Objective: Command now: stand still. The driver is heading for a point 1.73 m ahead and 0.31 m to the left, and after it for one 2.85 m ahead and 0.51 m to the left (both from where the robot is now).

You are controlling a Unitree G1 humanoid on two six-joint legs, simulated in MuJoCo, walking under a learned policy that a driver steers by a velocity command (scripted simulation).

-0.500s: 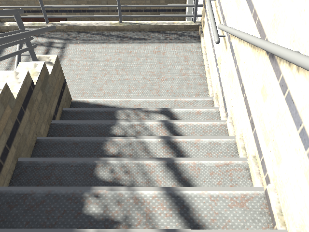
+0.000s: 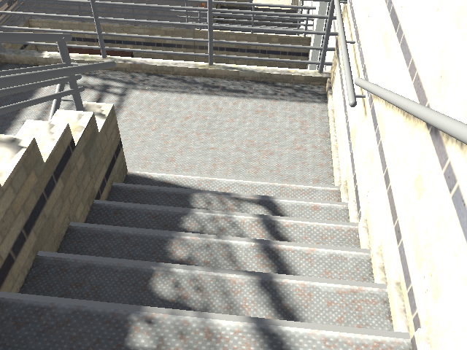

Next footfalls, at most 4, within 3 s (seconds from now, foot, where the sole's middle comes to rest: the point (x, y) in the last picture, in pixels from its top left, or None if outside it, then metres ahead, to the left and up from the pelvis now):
1.92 left None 0.02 0.19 -0.67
2.12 left None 0.12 0.21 -0.78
2.70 right None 0.43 0.00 -0.94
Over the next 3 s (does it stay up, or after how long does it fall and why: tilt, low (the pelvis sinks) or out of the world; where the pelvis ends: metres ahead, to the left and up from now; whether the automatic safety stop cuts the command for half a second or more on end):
stays up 0.50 0.12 -0.20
